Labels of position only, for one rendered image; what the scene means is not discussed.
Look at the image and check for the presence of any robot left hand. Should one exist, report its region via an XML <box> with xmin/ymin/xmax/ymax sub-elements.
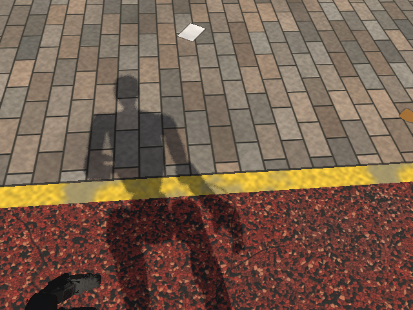
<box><xmin>25</xmin><ymin>273</ymin><xmax>101</xmax><ymax>310</ymax></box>

